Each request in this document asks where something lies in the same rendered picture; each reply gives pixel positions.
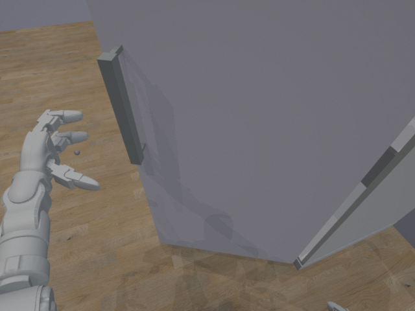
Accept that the left robot hand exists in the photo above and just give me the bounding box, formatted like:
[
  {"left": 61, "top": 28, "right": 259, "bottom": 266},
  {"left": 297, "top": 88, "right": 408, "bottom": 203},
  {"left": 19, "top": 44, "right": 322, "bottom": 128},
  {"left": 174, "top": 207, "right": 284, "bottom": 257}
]
[{"left": 19, "top": 109, "right": 100, "bottom": 190}]

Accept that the robot left forearm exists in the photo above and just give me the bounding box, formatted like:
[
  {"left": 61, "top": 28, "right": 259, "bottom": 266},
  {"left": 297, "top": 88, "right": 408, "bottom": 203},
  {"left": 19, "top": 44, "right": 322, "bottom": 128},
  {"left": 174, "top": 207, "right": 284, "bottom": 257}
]
[{"left": 0, "top": 170, "right": 53, "bottom": 295}]

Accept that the fridge door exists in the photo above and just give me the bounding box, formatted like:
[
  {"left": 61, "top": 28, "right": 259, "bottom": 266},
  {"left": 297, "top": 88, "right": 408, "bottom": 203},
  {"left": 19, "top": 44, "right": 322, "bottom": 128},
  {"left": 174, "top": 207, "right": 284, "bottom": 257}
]
[{"left": 86, "top": 0, "right": 415, "bottom": 264}]

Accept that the left robot upper arm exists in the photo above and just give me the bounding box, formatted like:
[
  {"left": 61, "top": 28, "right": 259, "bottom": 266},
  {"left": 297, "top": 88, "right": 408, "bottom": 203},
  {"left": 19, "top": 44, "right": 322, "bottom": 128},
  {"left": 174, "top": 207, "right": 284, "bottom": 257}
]
[{"left": 0, "top": 285, "right": 57, "bottom": 311}]

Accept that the handle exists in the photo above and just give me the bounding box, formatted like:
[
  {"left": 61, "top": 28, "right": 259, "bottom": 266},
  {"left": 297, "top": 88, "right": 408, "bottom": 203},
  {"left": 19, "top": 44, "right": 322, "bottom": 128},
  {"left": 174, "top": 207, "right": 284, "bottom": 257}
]
[{"left": 97, "top": 44, "right": 146, "bottom": 165}]

